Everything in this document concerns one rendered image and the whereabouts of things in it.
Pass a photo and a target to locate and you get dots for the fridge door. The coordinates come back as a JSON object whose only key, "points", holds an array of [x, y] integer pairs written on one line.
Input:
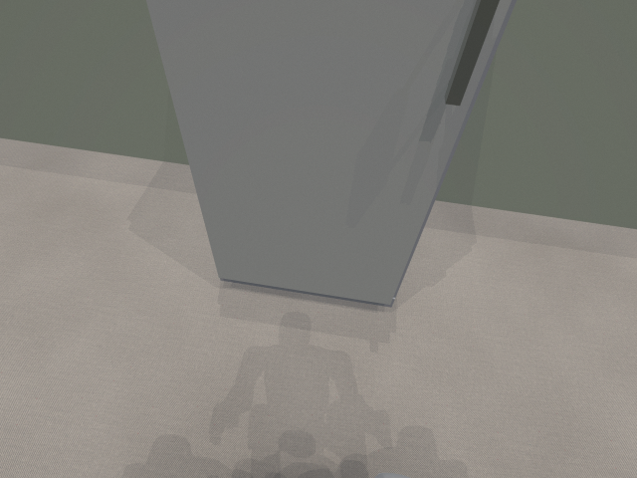
{"points": [[316, 131]]}

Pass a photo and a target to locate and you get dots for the handle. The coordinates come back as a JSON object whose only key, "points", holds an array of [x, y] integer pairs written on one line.
{"points": [[474, 39]]}

